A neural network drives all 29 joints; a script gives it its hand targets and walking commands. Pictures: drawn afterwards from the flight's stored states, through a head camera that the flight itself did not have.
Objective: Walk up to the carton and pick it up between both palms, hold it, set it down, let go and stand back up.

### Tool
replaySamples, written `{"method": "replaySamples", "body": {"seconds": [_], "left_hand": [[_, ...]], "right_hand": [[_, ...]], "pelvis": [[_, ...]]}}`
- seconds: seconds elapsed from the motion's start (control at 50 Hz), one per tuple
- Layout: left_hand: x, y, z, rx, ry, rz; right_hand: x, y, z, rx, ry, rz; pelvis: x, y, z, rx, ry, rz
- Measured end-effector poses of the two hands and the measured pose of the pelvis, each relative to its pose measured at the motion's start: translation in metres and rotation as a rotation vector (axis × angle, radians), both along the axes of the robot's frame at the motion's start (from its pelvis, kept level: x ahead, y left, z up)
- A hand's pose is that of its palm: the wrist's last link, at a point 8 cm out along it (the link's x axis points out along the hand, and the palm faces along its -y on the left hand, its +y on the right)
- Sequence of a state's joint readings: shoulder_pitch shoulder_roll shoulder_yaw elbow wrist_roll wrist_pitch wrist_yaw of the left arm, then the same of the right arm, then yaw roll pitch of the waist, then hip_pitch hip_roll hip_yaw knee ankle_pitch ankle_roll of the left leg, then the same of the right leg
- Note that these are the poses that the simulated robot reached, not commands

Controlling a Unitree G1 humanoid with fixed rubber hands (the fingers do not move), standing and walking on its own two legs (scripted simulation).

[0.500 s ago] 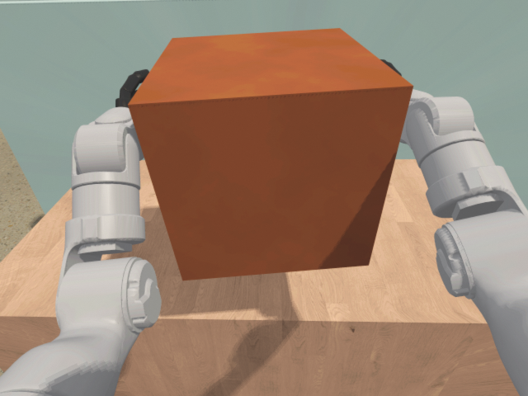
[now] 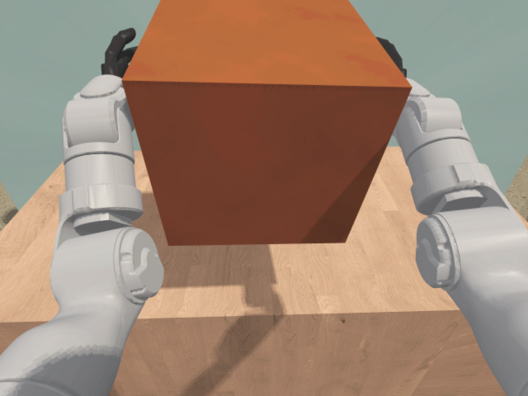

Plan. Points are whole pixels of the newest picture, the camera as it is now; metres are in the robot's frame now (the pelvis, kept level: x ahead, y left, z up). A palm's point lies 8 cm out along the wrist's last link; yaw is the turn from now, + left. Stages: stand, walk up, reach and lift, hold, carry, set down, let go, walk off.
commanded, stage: set down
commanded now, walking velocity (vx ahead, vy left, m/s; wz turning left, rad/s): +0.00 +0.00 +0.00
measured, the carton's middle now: (258, 119) +0.40 -0.02 +0.28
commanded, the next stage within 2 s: none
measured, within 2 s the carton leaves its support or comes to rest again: neither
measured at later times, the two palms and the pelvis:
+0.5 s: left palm (132, 128) +0.40 +0.16 +0.28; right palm (376, 133) +0.38 -0.20 +0.25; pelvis +0.01 +0.01 +0.00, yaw +1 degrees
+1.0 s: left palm (146, 147) +0.42 +0.15 +0.23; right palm (369, 156) +0.40 -0.21 +0.20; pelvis +0.01 -0.01 +0.00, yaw +2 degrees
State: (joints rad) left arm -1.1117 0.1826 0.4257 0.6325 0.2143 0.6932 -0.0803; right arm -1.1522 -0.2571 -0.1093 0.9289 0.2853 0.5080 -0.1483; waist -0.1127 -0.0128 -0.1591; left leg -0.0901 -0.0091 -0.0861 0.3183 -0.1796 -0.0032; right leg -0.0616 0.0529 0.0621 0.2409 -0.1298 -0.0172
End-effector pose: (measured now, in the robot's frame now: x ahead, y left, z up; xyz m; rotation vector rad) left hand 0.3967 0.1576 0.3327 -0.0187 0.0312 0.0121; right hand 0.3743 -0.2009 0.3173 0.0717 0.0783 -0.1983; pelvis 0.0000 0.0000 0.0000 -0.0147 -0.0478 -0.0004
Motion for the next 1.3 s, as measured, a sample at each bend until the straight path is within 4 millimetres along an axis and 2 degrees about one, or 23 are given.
{"method": "replaySamples", "body": {"seconds": [0.16,0.24,0.38,0.58,0.9,1.08,1.3], "left_hand": [[0.008,0.007,-0.054,0.018,0.038,0.012],[0.004,0.010,-0.068,0.022,0.033,0.036],[-0.001,0.007,-0.065,0.028,0.030,0.039],[0.006,-0.004,-0.056,0.026,0.025,-0.007],[0.020,-0.004,-0.096,0.041,0.081,0.004],[0.026,-0.010,-0.102,0.052,0.068,0.004],[0.025,-0.013,-0.117,0.037,0.086,-0.023]], "right_hand": [[0.012,0.008,-0.048,-0.067,0.039,0.012],[0.012,0.011,-0.061,-0.077,0.030,0.025],[0.006,0.008,-0.064,-0.039,0.024,0.018],[0.001,-0.002,-0.067,-0.013,0.023,-0.019],[0.016,-0.001,-0.110,-0.024,0.074,0.001],[0.022,-0.008,-0.115,-0.042,0.062,-0.002],[0.013,-0.010,-0.122,-0.039,0.080,-0.028]], "pelvis": [[0.006,0.002,0.000,-0.003,-0.007,0.007],[0.009,0.003,-0.001,-0.006,-0.007,0.015],[0.010,0.005,-0.002,-0.005,-0.023,0.023],[0.003,0.007,-0.001,0.001,-0.026,0.007],[0.006,-0.002,-0.001,0.004,0.008,0.021],[0.014,-0.006,-0.001,0.004,0.013,0.028],[0.011,0.000,-0.001,0.005,0.014,0.019]]}}
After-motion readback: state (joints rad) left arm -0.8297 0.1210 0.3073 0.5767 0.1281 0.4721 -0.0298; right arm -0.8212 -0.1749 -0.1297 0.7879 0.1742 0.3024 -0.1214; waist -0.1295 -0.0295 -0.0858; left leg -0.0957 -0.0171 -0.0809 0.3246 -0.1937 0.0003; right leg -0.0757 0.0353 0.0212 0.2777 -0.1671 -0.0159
